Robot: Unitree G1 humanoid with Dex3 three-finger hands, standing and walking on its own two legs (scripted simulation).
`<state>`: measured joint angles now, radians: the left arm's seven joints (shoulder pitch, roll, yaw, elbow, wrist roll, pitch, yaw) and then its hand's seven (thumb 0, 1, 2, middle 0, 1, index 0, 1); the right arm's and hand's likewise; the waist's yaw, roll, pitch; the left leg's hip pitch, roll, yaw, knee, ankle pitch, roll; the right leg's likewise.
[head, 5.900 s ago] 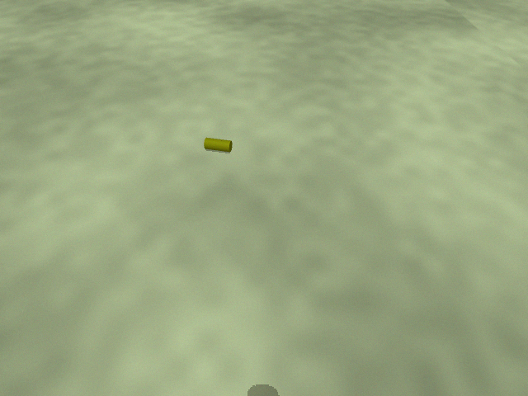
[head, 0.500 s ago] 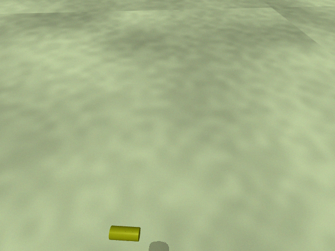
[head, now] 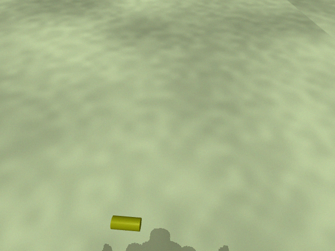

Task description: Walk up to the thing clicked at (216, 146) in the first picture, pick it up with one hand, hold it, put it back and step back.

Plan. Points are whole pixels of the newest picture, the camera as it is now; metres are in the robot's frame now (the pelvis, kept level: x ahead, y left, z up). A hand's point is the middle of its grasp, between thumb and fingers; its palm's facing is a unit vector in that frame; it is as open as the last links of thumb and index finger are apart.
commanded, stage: walk up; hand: left
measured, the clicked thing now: (126, 223) +0.35 +0.25 -0.74
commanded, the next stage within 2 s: none
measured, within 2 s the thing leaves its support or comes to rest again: neither
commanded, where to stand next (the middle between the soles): +0.04 -0.02 m, yaw -1 degrees
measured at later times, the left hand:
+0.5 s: hand out of the picture -0.02 +0.20 -0.13, palm faces +0.07 -0.90 -0.43, open 7.4 cm
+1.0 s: hand out of the picture +0.00 +0.28 -0.19, palm faces +0.05 -0.95 -0.32, open 7.4 cm
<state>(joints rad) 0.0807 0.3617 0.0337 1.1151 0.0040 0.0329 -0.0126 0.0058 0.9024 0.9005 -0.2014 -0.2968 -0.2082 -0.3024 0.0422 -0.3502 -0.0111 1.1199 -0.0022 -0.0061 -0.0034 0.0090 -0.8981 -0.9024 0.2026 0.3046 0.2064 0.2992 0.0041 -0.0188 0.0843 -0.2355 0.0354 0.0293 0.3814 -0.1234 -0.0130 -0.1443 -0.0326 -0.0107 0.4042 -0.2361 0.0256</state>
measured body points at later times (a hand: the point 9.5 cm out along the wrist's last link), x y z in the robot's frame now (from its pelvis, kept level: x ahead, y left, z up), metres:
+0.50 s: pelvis -0.04 -0.07 +0.00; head -0.01 -0.11 +0.45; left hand -0.03 +0.24 -0.10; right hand +0.03 -0.37 -0.16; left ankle -0.06 +0.08 -0.69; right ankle -0.07 -0.16 -0.74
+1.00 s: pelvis -0.01 +0.02 -0.02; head +0.02 +0.06 +0.43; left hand +0.00 +0.33 -0.16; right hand +0.16 -0.26 -0.11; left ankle +0.05 +0.13 -0.74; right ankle -0.05 -0.14 -0.69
